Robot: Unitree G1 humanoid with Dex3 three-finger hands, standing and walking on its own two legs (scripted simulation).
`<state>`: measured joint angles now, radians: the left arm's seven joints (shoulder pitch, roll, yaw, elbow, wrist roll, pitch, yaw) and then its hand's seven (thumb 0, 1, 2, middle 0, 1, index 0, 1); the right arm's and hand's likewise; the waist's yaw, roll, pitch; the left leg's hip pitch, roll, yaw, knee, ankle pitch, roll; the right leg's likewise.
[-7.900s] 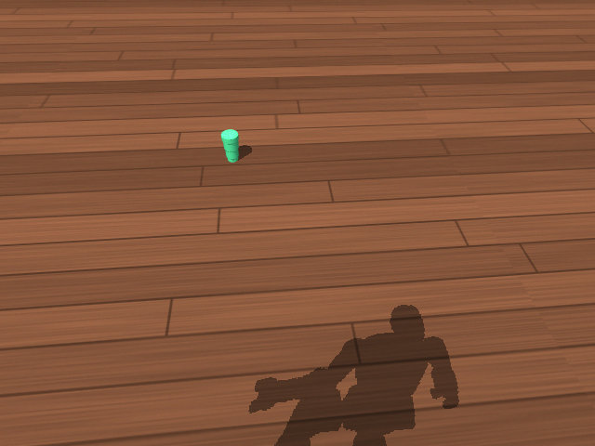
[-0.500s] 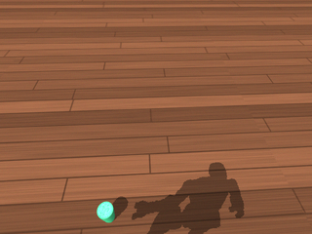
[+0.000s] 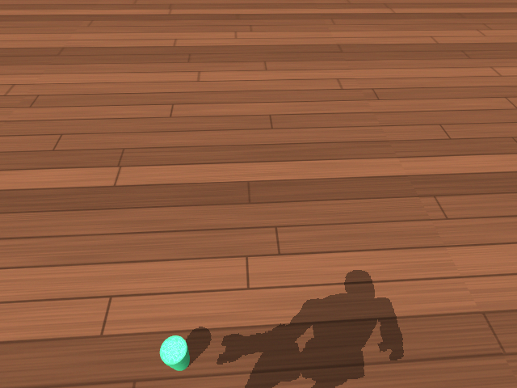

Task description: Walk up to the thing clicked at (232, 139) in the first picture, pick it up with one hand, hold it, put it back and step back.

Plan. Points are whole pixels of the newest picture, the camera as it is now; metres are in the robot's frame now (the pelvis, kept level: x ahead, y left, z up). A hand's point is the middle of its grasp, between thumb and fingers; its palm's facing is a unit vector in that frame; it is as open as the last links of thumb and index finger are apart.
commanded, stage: go down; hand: left
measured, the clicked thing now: (177, 356) +0.34 +0.26 -0.70
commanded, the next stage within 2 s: none
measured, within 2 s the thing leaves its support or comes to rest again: neither
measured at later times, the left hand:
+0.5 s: hand out of the picture +0.14 +0.29 -0.18, palm faces +0.06 -0.93 -0.35, open 15.6 cm
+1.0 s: hand out of the picture +0.12 +0.30 -0.21, palm faces +0.11 -0.93 -0.34, open 17.4 cm
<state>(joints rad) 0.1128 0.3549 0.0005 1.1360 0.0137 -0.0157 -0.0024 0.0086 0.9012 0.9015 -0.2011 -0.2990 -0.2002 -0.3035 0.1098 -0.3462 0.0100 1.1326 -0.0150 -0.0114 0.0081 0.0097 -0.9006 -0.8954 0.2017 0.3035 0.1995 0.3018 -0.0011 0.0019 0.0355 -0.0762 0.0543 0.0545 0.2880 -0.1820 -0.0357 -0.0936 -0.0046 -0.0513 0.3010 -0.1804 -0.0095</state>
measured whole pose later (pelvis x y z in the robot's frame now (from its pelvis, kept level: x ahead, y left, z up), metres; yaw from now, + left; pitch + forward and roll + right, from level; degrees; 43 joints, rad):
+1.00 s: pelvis -0.02 +0.02 -0.09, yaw +1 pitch +17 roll -3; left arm 0.30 0.35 0.25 0.38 0.01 0.21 -0.06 0.00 -0.56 0.03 -0.09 -0.06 -0.09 -0.06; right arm 0.21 -0.22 0.00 0.56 0.00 -0.17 -0.06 0.01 -0.85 -0.88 0.20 0.30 0.20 0.30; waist -0.03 0.00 -0.12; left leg -0.90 0.06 -0.01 1.14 -0.54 0.00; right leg -0.86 -0.04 -0.08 1.08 -0.51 0.01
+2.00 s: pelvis -0.10 +0.02 -0.32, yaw -3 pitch +33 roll -6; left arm -0.29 0.74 0.77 0.93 -0.22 -0.36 -0.63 -0.01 -0.55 0.09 -0.03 -0.08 -0.04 -0.07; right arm 0.08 -0.33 0.06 0.68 -0.02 -0.22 -0.07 0.01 -0.88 -0.89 0.20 0.30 0.20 0.30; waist -0.03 -0.03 -0.15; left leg -1.92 0.06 -0.08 2.02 -0.69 0.00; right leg -1.87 -0.05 -0.09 1.94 -0.65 0.00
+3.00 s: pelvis -0.11 +0.02 -0.40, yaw -4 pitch +32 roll -7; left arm -0.45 0.88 0.88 1.07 -0.25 -0.39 -0.76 -0.01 -0.60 0.10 -0.03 -0.09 -0.03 -0.09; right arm 0.07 -0.37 0.11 0.69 -0.05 -0.22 -0.06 0.01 -0.89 -0.90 0.21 0.30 0.20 0.30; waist -0.04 -0.05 -0.09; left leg -2.12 0.05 -0.11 2.24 -0.70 0.00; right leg -2.06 -0.05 -0.09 2.16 -0.66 -0.01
